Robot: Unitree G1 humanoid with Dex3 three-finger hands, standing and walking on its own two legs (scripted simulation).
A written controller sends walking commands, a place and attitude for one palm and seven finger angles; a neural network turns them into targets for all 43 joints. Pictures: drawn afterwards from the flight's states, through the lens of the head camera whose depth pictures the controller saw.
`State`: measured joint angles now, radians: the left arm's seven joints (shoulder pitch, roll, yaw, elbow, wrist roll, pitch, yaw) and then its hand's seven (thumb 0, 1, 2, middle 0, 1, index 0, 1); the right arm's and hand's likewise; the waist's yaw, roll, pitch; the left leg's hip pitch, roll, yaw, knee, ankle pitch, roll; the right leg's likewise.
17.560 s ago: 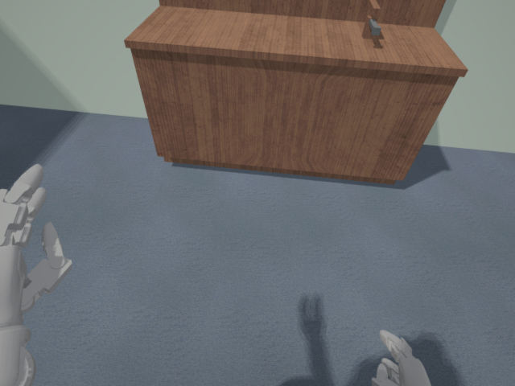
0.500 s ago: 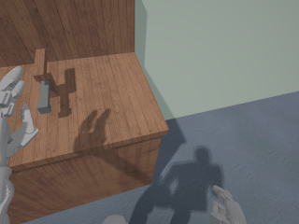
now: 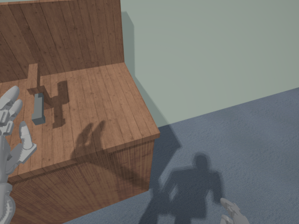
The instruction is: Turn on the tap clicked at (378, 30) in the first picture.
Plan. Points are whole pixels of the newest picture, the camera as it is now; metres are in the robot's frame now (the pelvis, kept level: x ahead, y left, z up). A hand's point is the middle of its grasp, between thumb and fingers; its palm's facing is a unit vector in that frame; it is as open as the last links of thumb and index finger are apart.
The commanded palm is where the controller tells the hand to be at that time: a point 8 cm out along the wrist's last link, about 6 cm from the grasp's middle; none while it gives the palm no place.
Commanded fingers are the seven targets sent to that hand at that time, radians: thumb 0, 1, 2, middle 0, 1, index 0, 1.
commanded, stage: come to a stop and stand still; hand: left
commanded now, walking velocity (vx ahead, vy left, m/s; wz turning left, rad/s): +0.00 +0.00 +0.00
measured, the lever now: (38, 118) +0.38 +0.38 +0.03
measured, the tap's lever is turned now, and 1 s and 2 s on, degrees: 0 0 0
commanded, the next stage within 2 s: look again from close up in 0.66 s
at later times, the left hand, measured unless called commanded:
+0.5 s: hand (31, 135) +0.24 +0.28 +0.16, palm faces +0.40 -0.86 -0.33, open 7.4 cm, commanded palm +0.18 +0.31 +0.18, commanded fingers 0.00 0.90 0.90 -0.20 -0.30 -0.20 -0.30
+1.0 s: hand (24, 134) +0.23 +0.28 +0.17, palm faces +0.40 -0.85 -0.34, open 7.4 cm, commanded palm +0.18 +0.32 +0.18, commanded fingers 0.00 0.90 0.90 -0.20 -0.30 -0.20 -0.30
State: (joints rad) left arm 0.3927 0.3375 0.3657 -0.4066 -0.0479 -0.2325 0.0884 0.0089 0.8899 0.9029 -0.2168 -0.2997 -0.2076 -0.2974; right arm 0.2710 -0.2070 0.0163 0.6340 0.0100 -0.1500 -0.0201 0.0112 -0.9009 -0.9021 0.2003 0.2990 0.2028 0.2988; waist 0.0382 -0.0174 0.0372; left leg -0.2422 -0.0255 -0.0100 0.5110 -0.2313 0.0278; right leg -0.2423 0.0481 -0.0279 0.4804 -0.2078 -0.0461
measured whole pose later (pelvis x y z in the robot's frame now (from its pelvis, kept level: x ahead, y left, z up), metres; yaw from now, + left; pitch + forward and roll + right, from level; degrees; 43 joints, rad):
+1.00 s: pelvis +0.02 +0.04 +0.01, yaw +0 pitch -2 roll -1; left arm 0.42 0.34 0.34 -0.45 -0.04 -0.20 0.10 0.01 0.89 0.90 -0.21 -0.30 -0.20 -0.30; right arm 0.22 -0.19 0.01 0.58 0.01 -0.09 -0.04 0.01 -0.90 -0.90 0.20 0.30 0.20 0.30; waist 0.03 -0.02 0.03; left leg -0.18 -0.06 0.00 0.44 -0.23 0.07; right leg -0.16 0.01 -0.01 0.38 -0.19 0.00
